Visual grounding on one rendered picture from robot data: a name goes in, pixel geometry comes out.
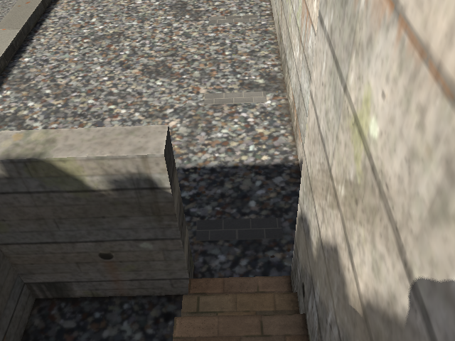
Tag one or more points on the stairs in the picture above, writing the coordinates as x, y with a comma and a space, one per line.
260, 308

